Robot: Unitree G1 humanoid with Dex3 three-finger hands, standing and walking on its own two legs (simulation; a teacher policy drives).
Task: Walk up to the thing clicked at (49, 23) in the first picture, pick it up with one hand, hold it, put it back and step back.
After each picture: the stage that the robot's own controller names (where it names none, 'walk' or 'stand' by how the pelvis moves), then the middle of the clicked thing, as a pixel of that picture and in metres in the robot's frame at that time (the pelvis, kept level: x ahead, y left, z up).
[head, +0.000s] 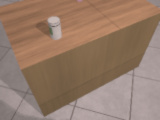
stand; (55, 28) +0.76 +0.17 -0.08
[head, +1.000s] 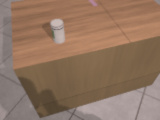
walk; (58, 31) +0.70 +0.17 -0.06
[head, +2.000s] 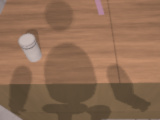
stand; (30, 48) +0.51 +0.27 -0.05
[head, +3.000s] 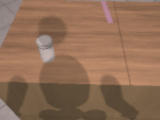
stand; (46, 49) +0.55 +0.18 -0.05
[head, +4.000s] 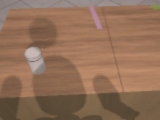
stand; (35, 61) +0.50 +0.22 -0.06
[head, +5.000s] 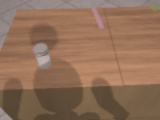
stand; (42, 56) +0.55 +0.21 -0.08
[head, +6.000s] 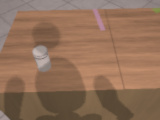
stand; (42, 59) +0.54 +0.20 -0.08
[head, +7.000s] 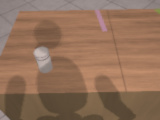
stand; (43, 60) +0.53 +0.20 -0.08
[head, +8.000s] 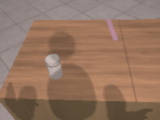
rise first; (54, 67) +0.52 +0.18 -0.08
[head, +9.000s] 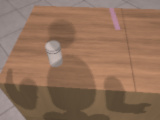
go down; (54, 54) +0.55 +0.17 -0.07
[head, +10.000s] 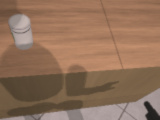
go down; (22, 33) +0.54 +0.16 -0.01
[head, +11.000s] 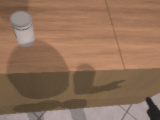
approach; (23, 30) +0.54 +0.16 +0.00
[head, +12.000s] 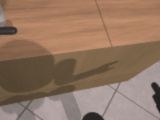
close; out of the picture +0.57 +0.18 +0.05
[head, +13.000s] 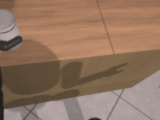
lift; (6, 31) +0.50 +0.16 +0.03
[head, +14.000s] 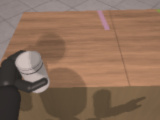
lift; (34, 72) +0.32 +0.15 +0.13
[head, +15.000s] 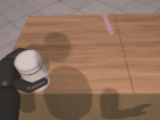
hold; (34, 71) +0.31 +0.16 +0.14
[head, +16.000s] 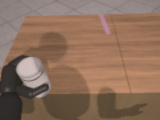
hold; (35, 78) +0.31 +0.15 +0.12
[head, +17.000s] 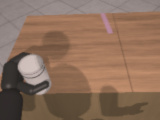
hold; (36, 75) +0.32 +0.15 +0.12
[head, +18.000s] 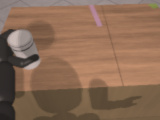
crouch; (25, 50) +0.41 +0.17 +0.12
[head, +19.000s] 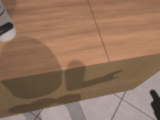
lower; out of the picture +0.53 +0.17 +0.07
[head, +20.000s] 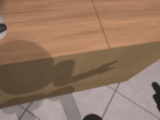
lower; out of the picture +0.53 +0.17 +0.05
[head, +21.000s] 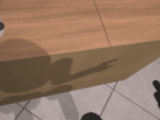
lower; out of the picture +0.53 +0.18 +0.04
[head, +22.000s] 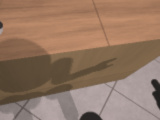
lower; out of the picture +0.54 +0.18 +0.04
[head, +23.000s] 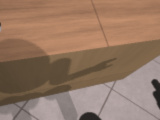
lower; out of the picture +0.54 +0.18 +0.04
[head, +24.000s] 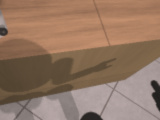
open; out of the picture +0.54 +0.17 +0.04
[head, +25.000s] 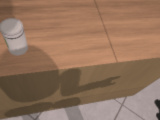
sink last; (15, 38) +0.51 +0.16 +0.01
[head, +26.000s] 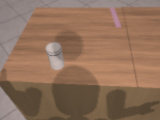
stand; (55, 56) +0.53 +0.17 -0.03
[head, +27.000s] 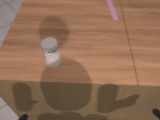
stand; (51, 52) +0.50 +0.16 -0.02
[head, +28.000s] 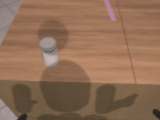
stand; (49, 52) +0.51 +0.16 -0.01
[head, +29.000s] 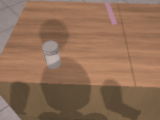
stand; (52, 55) +0.51 +0.15 -0.04
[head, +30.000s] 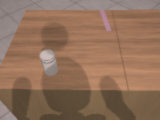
stand; (49, 63) +0.51 +0.17 -0.08
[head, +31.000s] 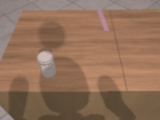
stand; (47, 64) +0.50 +0.18 -0.08
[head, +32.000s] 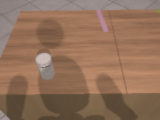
stand; (45, 66) +0.49 +0.18 -0.08
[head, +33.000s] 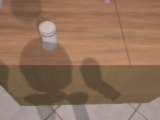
walk; (48, 36) +0.55 +0.14 -0.07
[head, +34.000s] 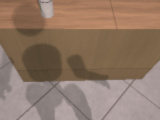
walk; (46, 4) +0.76 +0.21 -0.06
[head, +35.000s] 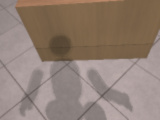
walk; out of the picture +1.08 +0.24 -0.07
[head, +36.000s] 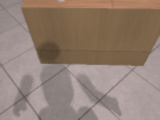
stand; out of the picture +1.10 +0.17 -0.07
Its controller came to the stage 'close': yes
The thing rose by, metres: 0.22
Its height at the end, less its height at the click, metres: +0.00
